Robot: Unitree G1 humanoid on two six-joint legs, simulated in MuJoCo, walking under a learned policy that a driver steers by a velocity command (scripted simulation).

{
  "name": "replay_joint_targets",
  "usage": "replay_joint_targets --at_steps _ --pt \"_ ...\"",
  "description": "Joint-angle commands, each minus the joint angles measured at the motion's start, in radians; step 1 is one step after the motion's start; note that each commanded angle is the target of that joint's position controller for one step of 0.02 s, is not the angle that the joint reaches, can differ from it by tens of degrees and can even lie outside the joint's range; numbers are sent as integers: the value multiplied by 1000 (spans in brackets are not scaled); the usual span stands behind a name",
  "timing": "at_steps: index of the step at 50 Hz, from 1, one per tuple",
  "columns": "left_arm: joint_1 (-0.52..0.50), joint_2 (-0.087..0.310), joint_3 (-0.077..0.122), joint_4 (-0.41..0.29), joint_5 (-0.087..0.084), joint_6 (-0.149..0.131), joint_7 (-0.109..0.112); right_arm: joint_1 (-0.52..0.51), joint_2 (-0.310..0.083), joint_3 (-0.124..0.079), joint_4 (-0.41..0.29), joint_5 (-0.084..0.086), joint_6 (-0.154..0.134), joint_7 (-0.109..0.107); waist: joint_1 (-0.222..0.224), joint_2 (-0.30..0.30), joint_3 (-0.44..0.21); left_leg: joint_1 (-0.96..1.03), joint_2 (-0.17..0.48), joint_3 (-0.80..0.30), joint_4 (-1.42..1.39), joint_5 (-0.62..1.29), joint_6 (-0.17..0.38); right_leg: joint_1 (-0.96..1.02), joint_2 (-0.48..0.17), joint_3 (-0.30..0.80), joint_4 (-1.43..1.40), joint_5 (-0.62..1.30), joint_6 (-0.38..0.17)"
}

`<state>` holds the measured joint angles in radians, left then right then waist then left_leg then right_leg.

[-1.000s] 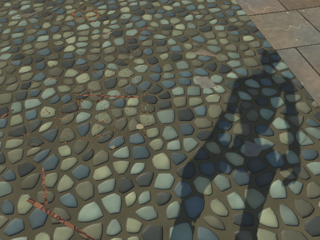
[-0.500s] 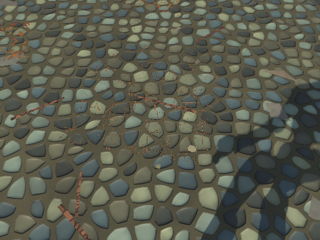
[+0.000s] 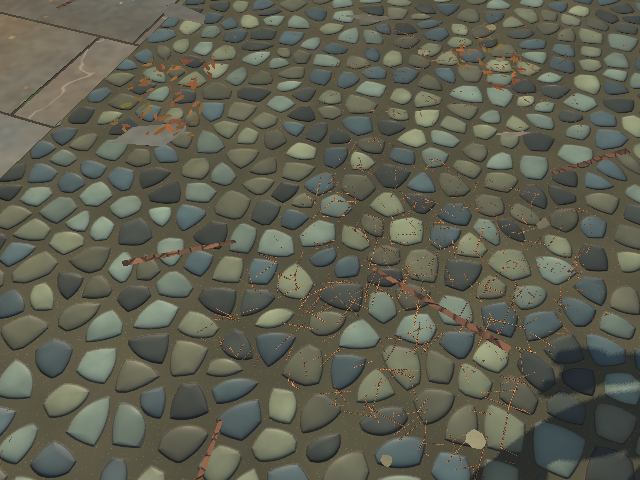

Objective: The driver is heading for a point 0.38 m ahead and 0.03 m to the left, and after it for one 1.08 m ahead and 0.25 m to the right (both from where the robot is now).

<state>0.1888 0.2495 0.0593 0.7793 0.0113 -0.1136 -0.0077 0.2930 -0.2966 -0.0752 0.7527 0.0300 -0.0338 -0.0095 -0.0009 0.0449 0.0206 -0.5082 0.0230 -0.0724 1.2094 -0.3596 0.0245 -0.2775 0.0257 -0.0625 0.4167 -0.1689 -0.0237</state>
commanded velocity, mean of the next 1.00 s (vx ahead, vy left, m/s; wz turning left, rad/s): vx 0.50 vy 0.00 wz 0.01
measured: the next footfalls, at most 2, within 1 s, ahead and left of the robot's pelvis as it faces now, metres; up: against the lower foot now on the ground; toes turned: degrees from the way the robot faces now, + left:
left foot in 0.36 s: +0.32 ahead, +0.19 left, +0.00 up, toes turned +15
right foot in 0.92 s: +0.65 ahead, +0.00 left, +0.00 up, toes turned -4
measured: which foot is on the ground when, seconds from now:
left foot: up 0.00-0.34, down 0.36-0.90, up 0.92-1.00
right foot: down 0.00-0.36, up 0.38-0.90, down 0.92-1.00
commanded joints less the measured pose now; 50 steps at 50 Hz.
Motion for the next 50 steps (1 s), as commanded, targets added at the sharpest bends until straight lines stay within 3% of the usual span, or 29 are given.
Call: replay_joint_targets --at_steps 1,4,8,11,13,15,16,17,18,19,20,21,22,23,24,26,29,35,40,43,44,45,46,47,48,49,50 --pt "20 115 31 -30 -8 -15 1 -15 -42 -15 -101 2 1 6 9 -143 -17 -195 99 -34 -39 58 -12 154 -283 234 -247 100 -169" --pt "33 155 46 -15 -8 -15 5 -70 -32 -10 -137 -6 5 10 14 -116 -13 -239 111 -28 -156 157 -28 180 -299 145 -270 196 -184" --pt "48 181 53 -3 -12 0 12 -178 -18 1 -166 -6 -7 35 52 -107 10 -195 96 28 -385 347 -19 207 -270 4 -266 239 -147" --pt "91 208 59 14 -23 14 14 -264 -15 4 -201 -3 -9 52 81 -107 36 -172 77 76 -495 351 0 261 -290 -43 -252 238 -128" --pt "103 227 66 22 -35 26 15 -292 -28 0 -225 -2 -6 62 77 -115 49 -163 62 99 -540 283 25 317 -314 -65 -219 301 -111" --pt "113 251 71 29 -45 38 16 -265 -50 -13 -233 -10 -3 64 41 -133 13 -49 5 140 -573 174 66 338 -323 -91 -111 584 -99" --pt "117 258 69 37 -49 44 17 -181 -73 -29 -217 -14 -3 61 -19 -135 -39 89 -37 157 -613 157 94 325 -316 -106 9 728 -91" --pt "119 236 56 46 -47 47 17 -10 -114 -56 -164 -11 -2 52 -112 -109 -124 346 -79 166 -685 241 128 238 -282 -137 194 754 -69" --pt "127 178 28 27 -18 42 16 157 -197 -83 -127 -15 4 31 -176 4 -234 671 74 -48 -666 295 179 -19 -235 -147 504 400 -27" --pt "233 54 -13 -6 -4 19 2 131 -296 -82 -134 -23 -6 24 -52 226 -353 908 358 -589 -776 188 346 -386 -56 -44 852 -442 23" --pt "144 165 10 10 -53 -4 -8 171 -210 -61 -141 -28 -18 30 -140 92 -417 881 393 -669 -867 131 354 -455 -57 140 966 -439 13" --pt "59 194 21 -19 -81 -8 -11 124 -169 -46 -121 -33 -29 34 -134 69 -255 765 355 -476 -872 215 305 -526 -97 133 965 -358 2" --pt "36 180 17 -21 -65 -7 -5 57 -136 -35 -115 -26 -35 35 -89 24 -171 619 307 -339 -882 282 261 -495 -145 129 886 -265 -2" --pt "32 178 22 -11 -43 2 -1 -8 -99 -24 -114 -29 -40 37 -51 22 -115 498 265 -244 -910 324 233 -445 -173 131 826 -203 3" --pt "72 175 26 3 -42 19 -2 -47 -72 -16 -117 -36 -48 38 -14 41 -94 418 239 -177 -951 348 216 -378 -190 146 799 -151 7" --pt "119 135 23 23 -46 51 0 -69 -68 -18 -100 -40 -71 37 19 34 -79 349 231 -97 -1019 380 215 -330 -185 152 771 -86 22" --pt "70 112 22 10 -42 66 7 -55 -76 -24 -64 -52 -86 23 15 6 -18 346 216 22 -1064 440 196 -409 -168 186 678 39 43" --pt "-76 68 8 -37 -31 53 -21 -17 -97 -28 -21 -44 -81 0 -41 -3 42 428 196 184 -1092 460 137 -427 -132 118 351 301 31" --pt "-196 54 -4 -117 -31 50 -56 54 -124 -40 24 -26 -44 -10 -84 -10 82 621 257 230 -1006 620 128 -508 -111 40 231 173 -15" --pt "-150 89 13 -143 -35 56 -68 27 -163 -49 18 -19 -20 -23 -29 47 7 658 259 270 -838 1072 96 -358 -27 -50 222 22 -69" --pt "-73 119 29 -133 -37 60 -66 16 -178 -51 14 -18 -12 -28 19 67 -44 650 254 278 -719 1204 84 -250 11 -70 225 -24 -94" --pt "62 169 56 -108 -39 61 -57 -4 -186 -50 11 -13 -8 -32 99 59 -115 585 228 293 -535 1201 60 -53 46 -67 170 10 -130" --pt "216 239 87 -78 -35 69 -38 -13 -173 -42 0 -15 -18 -35 180 -3 -200 379 184 295 -261 950 18 244 -7 62 111 72 -181" --pt "224 345 105 -75 -36 67 -25 95 -7 7 -48 -54 -47 -14 62 -288 -279 -108 -23 230 125 -106 -54 625 -282 597 91 43 -370" --pt "262 287 85 -98 -28 55 -26 22 -60 10 -65 -22 -93 5 121 -200 -437 -250 -82 -19 270 -246 -44 733 -370 909 -64 -54 -446" --pt "233 228 71 -94 -23 48 -25 -87 -111 -4 -96 16 -115 16 146 -143 -305 -335 -20 -53 244 -156 -19 659 -337 756 -95 -25 -383" --pt "164 193 61 -103 -32 44 -25 -110 -104 3 -106 9 -124 14 98 -67 -196 -317 25 -43 141 -70 -5 502 -293 628 -99 38 -341"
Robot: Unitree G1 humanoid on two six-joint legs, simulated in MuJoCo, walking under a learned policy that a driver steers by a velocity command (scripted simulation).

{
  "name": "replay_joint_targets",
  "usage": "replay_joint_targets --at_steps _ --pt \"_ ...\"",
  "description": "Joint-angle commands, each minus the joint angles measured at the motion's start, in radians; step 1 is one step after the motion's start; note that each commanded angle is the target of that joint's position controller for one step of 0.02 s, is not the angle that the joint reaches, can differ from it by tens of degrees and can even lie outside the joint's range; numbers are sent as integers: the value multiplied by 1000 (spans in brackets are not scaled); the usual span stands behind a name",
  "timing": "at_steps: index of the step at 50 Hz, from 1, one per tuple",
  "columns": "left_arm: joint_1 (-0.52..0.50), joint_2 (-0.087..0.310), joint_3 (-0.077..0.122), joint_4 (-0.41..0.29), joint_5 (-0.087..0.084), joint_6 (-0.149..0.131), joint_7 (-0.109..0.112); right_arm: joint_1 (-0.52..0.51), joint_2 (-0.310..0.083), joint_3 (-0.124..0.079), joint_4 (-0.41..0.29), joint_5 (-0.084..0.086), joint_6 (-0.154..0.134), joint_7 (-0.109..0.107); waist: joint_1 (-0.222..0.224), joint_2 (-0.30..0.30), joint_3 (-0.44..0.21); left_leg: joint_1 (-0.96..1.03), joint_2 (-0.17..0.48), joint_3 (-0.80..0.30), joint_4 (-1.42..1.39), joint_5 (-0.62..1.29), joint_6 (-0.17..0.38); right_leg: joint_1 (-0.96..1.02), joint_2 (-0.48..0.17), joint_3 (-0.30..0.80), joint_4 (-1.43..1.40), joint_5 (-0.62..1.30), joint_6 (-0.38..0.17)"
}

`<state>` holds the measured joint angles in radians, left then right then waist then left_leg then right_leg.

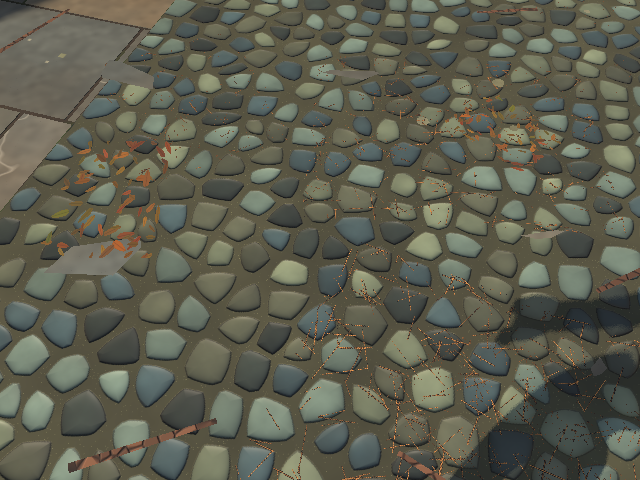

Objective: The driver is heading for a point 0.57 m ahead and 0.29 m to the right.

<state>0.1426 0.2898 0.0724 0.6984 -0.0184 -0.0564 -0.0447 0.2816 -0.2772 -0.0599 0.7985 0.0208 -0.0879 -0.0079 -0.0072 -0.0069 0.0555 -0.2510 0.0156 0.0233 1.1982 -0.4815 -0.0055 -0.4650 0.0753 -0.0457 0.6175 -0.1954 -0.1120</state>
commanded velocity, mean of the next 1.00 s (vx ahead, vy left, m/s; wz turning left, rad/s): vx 0.49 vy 0.00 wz -0.57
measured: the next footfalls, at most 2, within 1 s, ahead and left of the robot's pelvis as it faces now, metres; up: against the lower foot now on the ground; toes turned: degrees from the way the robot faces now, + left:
left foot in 0.38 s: +0.40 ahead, +0.12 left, +0.00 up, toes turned -17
right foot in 0.90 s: +0.54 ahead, -0.24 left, +0.00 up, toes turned -36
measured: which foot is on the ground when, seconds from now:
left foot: up 0.00-0.36, down 0.38-0.90, up 0.92-1.00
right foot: down 0.00-0.38, up 0.40-0.88, down 0.90-1.00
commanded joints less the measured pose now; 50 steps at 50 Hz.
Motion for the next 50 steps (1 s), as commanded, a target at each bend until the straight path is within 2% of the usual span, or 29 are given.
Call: replay_joint_targets --at_steps 1,3,5,7,10,13,15,17,18,19,20,21,22,23,24,26,28,31,36,40,42,43,44,45,46,47,48,49,50 --pt "138 122 38 -37 -4 -14 13 -104 -127 -18 -143 -9 -69 6 56 27 -156 -513 63 -125 60 88 17 533 -304 522 -312 163 -225" --pt "77 100 28 -69 13 -13 21 -66 -137 -30 -140 -28 -43 5 -4 1 -115 -392 89 -123 -25 126 -5 354 -261 442 -359 269 -218" --pt "76 124 34 -68 8 -17 31 -59 -108 -22 -143 -34 -22 2 -19 -6 -93 -362 91 -93 -130 152 -38 257 -241 380 -380 345 -216" --pt "94 156 43 -62 5 -14 44 -123 -76 -7 -164 -39 -13 -1 -4 -19 -71 -337 72 -68 -278 261 -64 184 -199 312 -386 347 -190" --pt "134 162 46 -51 -6 0 56 -237 -53 6 -183 -33 -17 8 51 -64 -73 -253 16 -53 -524 495 -72 151 -140 266 -354 234 -129" --pt "189 162 46 -37 -11 12 57 -299 -81 -2 -202 -14 -27 20 80 -87 -83 -221 -15 -76 -638 527 -66 212 -168 343 -303 131 -106" --pt "197 154 45 -36 -10 15 58 -294 -112 -16 -206 -10 -36 27 66 -103 -86 -198 -19 -98 -686 469 -43 269 -195 418 -247 72 -89" --pt "169 142 43 -46 -6 18 59 -216 -133 -33 -189 -8 -47 27 11 -129 -95 -97 -19 -89 -732 422 -3 276 -192 457 -174 66 -61" --pt "162 108 32 -55 -2 16 58 -131 -156 -47 -172 -17 -52 21 -33 -123 -141 41 6 -96 -749 415 28 246 -149 430 -76 93 -29" --pt "164 44 9 -75 10 10 54 11 -211 -63 -163 -35 -56 12 -92 -19 -264 271 173 -254 -745 353 94 141 -87 345 193 -13 12" --pt "297 -7 -9 -110 -16 1 54 96 -294 -83 -126 -50 -42 16 -31 331 -375 559 392 -727 -850 121 260 -199 37 212 513 -402 73" --pt "297 98 7 -83 -27 2 58 84 -207 -66 -136 -27 -38 22 -54 256 -317 538 409 -831 -898 -111 260 -335 -42 231 660 -382 89" --pt "197 152 23 -91 -19 8 57 47 -147 -49 -146 -22 -31 16 -81 159 -200 435 366 -673 -906 -95 217 -367 -75 215 706 -288 96" --pt "145 147 24 -101 -6 14 59 2 -127 -39 -149 -29 -23 14 -68 94 -137 324 323 -537 -911 37 190 -340 -107 185 696 -217 101" --pt "113 136 27 -114 3 15 55 -28 -105 -31 -142 -32 -18 13 -52 89 -86 237 283 -440 -929 148 183 -320 -133 183 653 -168 104" --pt "123 103 26 -120 -11 24 43 -48 -87 -25 -129 -35 -21 8 -21 133 -60 146 239 -306 -976 255 172 -252 -169 166 601 -125 106" --pt "109 73 19 -129 -10 34 40 -42 -101 -30 -109 -28 -28 8 -15 124 -48 127 240 -226 -1010 331 189 -258 -179 148 552 -102 116" --pt "58 55 10 -145 -3 38 38 -29 -139 -43 -79 -31 -28 4 -21 87 -41 157 261 -139 -1034 439 206 -297 -192 145 440 -14 134" --pt "-70 32 -3 -165 -4 24 10 -13 -172 -49 -43 -21 -11 -2 -66 73 -10 197 234 34 -1029 516 164 -237 -176 74 173 195 118" --pt "-145 41 -1 -200 -9 24 -12 23 -209 -59 -14 -1 8 1 -78 79 24 282 268 93 -996 600 139 -200 -152 17 52 129 74" --pt "-110 72 16 -204 -2 28 -16 15 -238 -69 -12 9 19 -3 -37 104 -12 322 271 135 -883 913 119 -103 -98 -34 23 28 32" --pt "-36 101 33 -190 1 32 -13 10 -253 -73 -13 14 26 -7 12 113 -62 325 263 159 -760 1079 107 4 -57 -62 6 -8 5" --pt "122 144 61 -148 -1 36 -6 -3 -245 -69 -17 19 32 -10 103 92 -143 261 231 193 -560 1129 80 223 -9 -77 -61 54 -32" --pt "298 215 94 -104 -6 46 14 11 -202 -52 -31 -3 27 -14 178 13 -233 22 195 193 -268 875 37 538 -71 62 -67 85 -82" --pt "240 341 102 -121 -4 36 24 111 -48 0 -95 -49 4 1 32 -289 -312 -432 -5 118 106 -95 -29 848 -364 638 -140 75 -268" --pt "264 253 75 -157 7 21 19 26 -136 -9 -95 -14 -29 13 117 -175 -464 -507 -20 -99 225 -135 -25 870 -444 846 -278 81 -316" --pt "220 192 52 -140 20 8 13 -58 -184 -22 -110 23 -37 18 119 -109 -326 -546 26 -99 212 -40 -14 762 -417 656 -270 284 -263" --pt "166 158 41 -132 12 3 13 -65 -168 -15 -106 10 -38 11 74 -40 -235 -511 70 -85 133 34 -12 617 -369 503 -246 453 -221" --pt "106 125 31 -134 7 3 16 -66 -168 -18 -91 -15 -30 2 40 -13 -181 -458 101 -79 59 67 -20 490 -327 401 -245 546 -186"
